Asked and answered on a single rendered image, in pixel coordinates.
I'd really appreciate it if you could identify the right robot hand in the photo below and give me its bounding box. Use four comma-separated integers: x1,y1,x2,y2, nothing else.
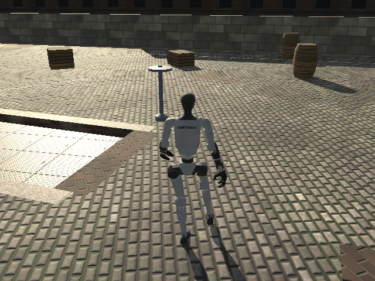
213,170,227,188

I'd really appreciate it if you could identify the robot right forearm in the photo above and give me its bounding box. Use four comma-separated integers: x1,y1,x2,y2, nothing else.
211,142,225,172

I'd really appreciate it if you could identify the robot left forearm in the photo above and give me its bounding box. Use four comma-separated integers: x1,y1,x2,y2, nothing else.
159,140,167,155

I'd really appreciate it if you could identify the robot left upper arm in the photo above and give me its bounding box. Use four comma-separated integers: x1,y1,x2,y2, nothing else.
161,117,176,148

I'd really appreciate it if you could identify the robot right upper arm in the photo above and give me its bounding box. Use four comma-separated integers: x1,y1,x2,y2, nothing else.
200,118,216,151

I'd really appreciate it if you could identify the left robot hand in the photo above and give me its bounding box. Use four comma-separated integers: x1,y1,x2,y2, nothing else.
160,150,174,160

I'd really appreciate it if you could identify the right robot thigh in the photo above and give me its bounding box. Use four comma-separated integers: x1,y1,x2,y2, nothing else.
196,162,208,190

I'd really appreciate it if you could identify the left robot foot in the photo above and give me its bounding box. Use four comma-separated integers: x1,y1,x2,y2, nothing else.
180,229,190,245

